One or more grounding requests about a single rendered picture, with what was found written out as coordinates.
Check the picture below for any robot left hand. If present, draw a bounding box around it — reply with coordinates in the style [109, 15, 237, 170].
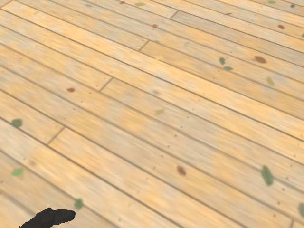
[19, 207, 76, 228]

